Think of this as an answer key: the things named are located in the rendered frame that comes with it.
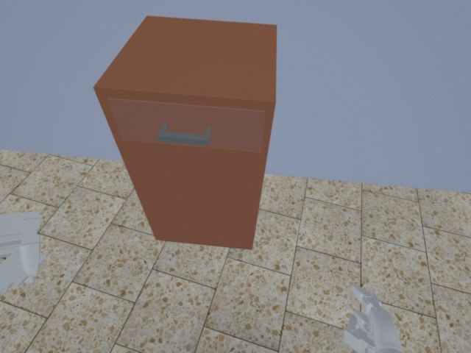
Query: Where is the robot right hand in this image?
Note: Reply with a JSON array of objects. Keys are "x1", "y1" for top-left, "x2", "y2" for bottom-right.
[{"x1": 344, "y1": 285, "x2": 403, "y2": 353}]

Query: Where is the handle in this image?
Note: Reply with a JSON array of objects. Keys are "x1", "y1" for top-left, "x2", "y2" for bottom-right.
[{"x1": 157, "y1": 124, "x2": 211, "y2": 146}]

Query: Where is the drawer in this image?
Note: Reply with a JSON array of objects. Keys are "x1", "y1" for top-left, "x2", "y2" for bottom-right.
[{"x1": 107, "y1": 98, "x2": 264, "y2": 151}]

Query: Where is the robot left hand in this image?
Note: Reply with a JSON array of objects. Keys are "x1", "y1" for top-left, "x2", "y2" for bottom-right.
[{"x1": 0, "y1": 211, "x2": 46, "y2": 297}]

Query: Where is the cabinet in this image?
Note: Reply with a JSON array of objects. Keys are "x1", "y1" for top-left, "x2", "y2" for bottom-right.
[{"x1": 93, "y1": 15, "x2": 277, "y2": 250}]

